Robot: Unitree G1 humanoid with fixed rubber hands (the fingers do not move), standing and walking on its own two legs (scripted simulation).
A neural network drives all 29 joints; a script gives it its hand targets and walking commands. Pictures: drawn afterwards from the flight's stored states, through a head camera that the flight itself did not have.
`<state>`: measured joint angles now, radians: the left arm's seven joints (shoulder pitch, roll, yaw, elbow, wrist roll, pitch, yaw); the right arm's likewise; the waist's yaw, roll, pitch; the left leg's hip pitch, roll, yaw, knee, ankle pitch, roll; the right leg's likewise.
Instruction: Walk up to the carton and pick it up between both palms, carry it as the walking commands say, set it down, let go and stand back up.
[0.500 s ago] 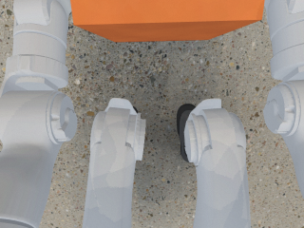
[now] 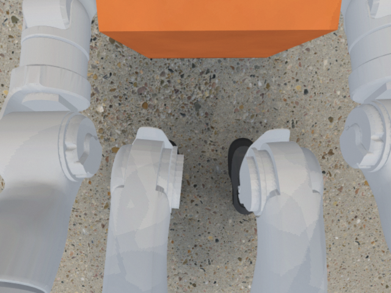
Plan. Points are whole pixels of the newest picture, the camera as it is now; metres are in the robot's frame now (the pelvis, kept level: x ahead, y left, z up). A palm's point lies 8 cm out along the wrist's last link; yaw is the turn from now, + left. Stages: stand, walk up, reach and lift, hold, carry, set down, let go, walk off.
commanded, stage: set down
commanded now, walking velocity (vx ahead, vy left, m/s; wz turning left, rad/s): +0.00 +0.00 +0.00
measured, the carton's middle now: out of the picture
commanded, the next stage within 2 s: none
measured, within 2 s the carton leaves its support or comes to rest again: neither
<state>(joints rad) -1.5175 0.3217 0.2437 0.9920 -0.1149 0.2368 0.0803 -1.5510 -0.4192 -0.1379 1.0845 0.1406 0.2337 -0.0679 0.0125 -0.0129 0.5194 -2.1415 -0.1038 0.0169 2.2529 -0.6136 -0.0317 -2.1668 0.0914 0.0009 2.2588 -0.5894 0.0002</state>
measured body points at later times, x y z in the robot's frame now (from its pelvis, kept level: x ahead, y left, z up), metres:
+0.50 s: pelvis +0.00 +0.00 -0.01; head +0.37 -0.01 +0.24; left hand +0.58 +0.17 -0.15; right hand +0.58 -0.19 -0.16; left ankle +0.12 +0.11 -0.33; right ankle +0.12 -0.11 -0.33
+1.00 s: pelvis +0.02 +0.00 -0.01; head +0.40 -0.01 +0.22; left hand +0.58 +0.21 -0.18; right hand +0.59 -0.20 -0.19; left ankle +0.12 +0.11 -0.33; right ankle +0.12 -0.10 -0.33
